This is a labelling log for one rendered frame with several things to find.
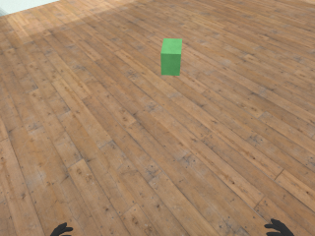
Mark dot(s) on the carton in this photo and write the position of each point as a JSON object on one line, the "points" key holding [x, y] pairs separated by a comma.
{"points": [[170, 57]]}

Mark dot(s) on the robot right hand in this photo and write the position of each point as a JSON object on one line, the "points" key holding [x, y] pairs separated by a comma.
{"points": [[277, 225]]}

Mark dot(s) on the robot left hand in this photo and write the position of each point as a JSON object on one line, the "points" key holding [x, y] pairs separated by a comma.
{"points": [[61, 228]]}

